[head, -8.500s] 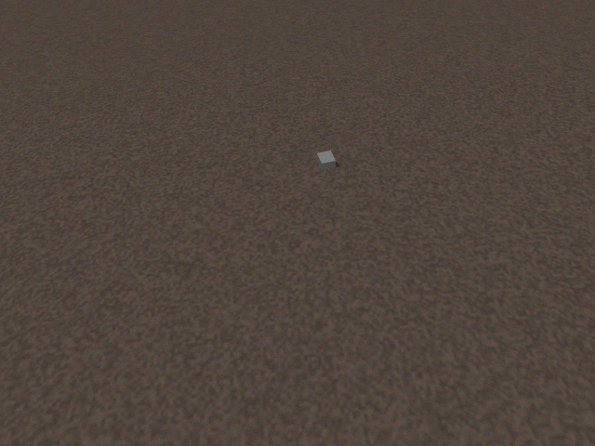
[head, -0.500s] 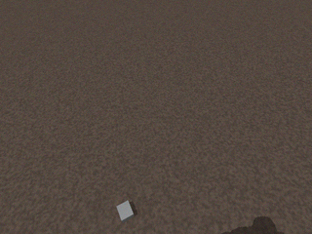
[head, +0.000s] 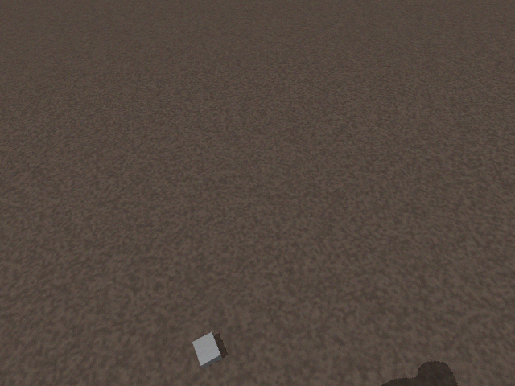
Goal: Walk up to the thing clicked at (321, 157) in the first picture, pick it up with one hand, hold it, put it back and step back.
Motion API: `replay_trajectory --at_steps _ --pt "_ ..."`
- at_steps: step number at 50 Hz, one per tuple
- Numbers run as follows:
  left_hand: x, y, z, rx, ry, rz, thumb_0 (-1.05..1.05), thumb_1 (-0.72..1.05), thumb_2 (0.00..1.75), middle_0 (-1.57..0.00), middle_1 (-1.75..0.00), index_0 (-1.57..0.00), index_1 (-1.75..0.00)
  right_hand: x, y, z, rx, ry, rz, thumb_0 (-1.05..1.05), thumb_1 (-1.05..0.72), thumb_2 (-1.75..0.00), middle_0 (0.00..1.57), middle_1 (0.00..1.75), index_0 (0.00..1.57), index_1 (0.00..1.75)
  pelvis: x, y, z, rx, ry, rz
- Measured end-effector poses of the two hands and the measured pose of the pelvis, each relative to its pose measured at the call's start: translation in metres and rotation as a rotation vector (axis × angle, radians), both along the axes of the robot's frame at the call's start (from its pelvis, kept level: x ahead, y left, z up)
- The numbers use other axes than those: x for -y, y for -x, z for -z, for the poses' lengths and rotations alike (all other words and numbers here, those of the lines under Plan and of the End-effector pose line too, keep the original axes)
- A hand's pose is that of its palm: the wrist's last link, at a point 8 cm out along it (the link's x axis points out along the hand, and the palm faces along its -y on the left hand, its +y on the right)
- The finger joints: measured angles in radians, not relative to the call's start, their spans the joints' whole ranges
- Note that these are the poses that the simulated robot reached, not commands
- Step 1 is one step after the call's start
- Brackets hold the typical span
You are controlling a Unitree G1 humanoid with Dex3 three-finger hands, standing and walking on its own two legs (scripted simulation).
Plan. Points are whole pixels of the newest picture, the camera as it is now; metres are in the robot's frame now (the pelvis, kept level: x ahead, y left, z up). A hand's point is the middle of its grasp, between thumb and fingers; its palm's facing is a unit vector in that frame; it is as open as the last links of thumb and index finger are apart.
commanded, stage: stand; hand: left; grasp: from above
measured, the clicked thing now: (207, 350) +0.39 +0.25 -0.76
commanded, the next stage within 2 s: rise first in 0.70 s
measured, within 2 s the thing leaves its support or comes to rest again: neither
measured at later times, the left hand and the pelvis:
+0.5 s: hand out of the picture +0.06 +0.26 -0.16, palm faces -0.02 -0.94 -0.34, open 7.3 cm; pelvis +0.00 +0.00 +0.00, yaw +0 degrees
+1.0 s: hand out of the picture +0.14 +0.25 -0.17, palm faces +0.00 -0.94 -0.33, open 8.4 cm; pelvis -0.01 +0.00 -0.01, yaw +0 degrees
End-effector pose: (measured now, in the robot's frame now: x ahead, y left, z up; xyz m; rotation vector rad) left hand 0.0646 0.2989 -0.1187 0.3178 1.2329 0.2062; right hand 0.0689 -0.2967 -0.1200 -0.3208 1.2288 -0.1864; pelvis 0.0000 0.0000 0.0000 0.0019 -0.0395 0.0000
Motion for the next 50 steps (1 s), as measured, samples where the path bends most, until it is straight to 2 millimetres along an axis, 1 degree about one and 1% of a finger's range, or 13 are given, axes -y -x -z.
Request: replay_trajectory --at_steps 15,41,42,45,50 --pt "-0.001 0.009 0.002 -0.024 0.002 -0.005 0.00 0.91 0.90 -0.21 -0.30 -0.20 -0.30 -0.001 0.010 0.002 -0.027 -0.002 0.004 0.01 -0.90 -0.90 0.21 0.30 0.21 0.30 -0.001 0.002 0.000 -0.003 0.000 -0.001" --pt "-0.001 0.000 0.001 -0.005 0.000 0.005 0.00 0.91 0.90 -0.20 -0.30 -0.20 -0.31 -0.001 -0.001 0.000 -0.005 -0.002 0.001 0.00 -0.90 -0.90 0.21 0.30 0.21 0.30 -0.001 -0.001 0.000 -0.006 0.001 0.000" --pt "0.000 -0.002 0.000 0.012 0.001 -0.007 0.00 0.90 0.90 -0.20 -0.31 -0.20 -0.31 -0.002 -0.002 0.000 0.011 -0.002 0.009 0.01 -0.90 -0.90 0.21 0.30 0.21 0.30 -0.001 -0.001 0.001 -0.017 0.001 -0.002" --pt "0.004 -0.023 0.002 0.087 0.011 -0.036 0.00 0.84 0.90 -0.20 -0.37 -0.20 -0.38 -0.011 -0.008 0.000 0.083 -0.011 0.002 0.01 -0.92 -0.91 0.20 0.30 0.20 0.30 -0.001 0.006 0.004 -0.046 0.002 -0.011" --pt "0.004 -0.065 0.012 0.119 0.018 0.026 0.00 0.61 0.91 -0.18 -0.60 -0.19 -0.59 -0.028 -0.009 0.006 0.127 -0.038 0.015 0.01 -0.97 -0.92 0.20 0.30 0.20 0.30 0.000 0.014 0.014 -0.122 0.003 -0.004"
